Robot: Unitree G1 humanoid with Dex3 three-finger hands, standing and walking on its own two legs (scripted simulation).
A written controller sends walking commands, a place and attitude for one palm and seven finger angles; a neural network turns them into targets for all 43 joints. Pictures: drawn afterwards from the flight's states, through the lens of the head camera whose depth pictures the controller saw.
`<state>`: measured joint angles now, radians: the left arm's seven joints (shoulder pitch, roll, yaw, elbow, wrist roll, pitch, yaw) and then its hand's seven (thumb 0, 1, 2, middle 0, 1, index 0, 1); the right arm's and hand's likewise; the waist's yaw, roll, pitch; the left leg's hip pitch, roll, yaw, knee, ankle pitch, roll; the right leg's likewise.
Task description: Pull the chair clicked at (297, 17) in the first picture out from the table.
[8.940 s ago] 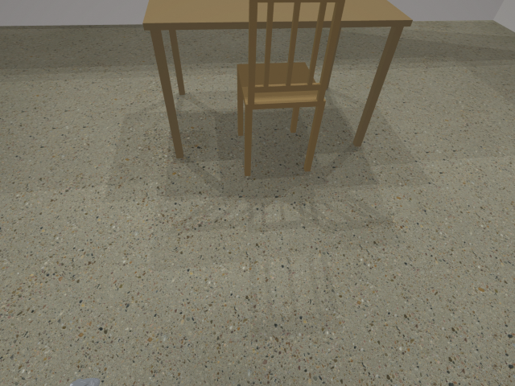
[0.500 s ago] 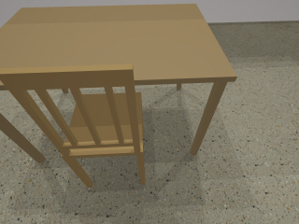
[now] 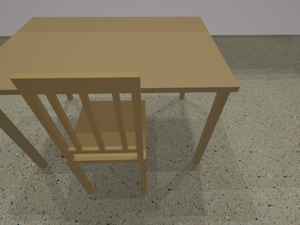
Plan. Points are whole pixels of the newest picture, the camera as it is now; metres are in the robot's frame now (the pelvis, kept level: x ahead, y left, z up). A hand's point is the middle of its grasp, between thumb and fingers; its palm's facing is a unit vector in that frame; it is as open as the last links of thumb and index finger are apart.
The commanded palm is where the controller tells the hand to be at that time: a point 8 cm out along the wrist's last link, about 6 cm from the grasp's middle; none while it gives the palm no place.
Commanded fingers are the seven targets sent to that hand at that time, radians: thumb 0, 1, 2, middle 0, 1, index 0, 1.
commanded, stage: look again from close up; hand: left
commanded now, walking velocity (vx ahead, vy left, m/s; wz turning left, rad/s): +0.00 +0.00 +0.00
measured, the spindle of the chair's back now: (94, 125) +0.46 +0.24 -0.06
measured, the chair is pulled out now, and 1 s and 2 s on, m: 0.00 0.00 0.00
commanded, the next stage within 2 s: raise the hand toward the chair's back in 0.04 s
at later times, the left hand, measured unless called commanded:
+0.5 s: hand (96, 214) +0.16 +0.15 -0.04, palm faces -0.02 -1.00 +0.03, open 8.7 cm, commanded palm +0.11 +0.23 -0.06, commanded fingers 0.00 0.46 0.71 -0.16 -0.23 -0.16 -0.23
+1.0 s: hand (85, 214) +0.16 +0.19 -0.05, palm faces +0.08 -1.00 -0.03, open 13.1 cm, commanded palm +0.13 +0.24 -0.05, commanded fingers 0.00 -0.13 0.46 -0.10 -0.14 -0.10 -0.14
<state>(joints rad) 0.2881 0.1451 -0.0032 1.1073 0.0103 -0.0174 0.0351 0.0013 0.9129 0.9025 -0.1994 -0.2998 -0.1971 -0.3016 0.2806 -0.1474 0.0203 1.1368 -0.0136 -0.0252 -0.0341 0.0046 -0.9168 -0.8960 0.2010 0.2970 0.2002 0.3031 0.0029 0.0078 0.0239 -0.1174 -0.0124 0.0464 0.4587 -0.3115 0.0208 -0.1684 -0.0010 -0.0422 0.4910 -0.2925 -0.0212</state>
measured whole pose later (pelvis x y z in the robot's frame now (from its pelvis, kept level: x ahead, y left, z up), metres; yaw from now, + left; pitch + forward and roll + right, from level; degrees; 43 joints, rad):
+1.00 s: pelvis -0.07 -0.01 -0.10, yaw +2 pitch +15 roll -2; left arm 0.33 0.21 0.16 0.00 -0.25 -0.29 -0.20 0.00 0.10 0.56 -0.12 -0.17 -0.12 -0.18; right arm 0.27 -0.20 0.02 0.58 0.01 -0.25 -0.04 0.01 -0.90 -0.90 0.21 0.30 0.21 0.30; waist 0.01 0.03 -0.15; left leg -0.94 0.01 -0.01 1.22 -0.54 0.01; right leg -0.94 -0.01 -0.11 1.17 -0.49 -0.05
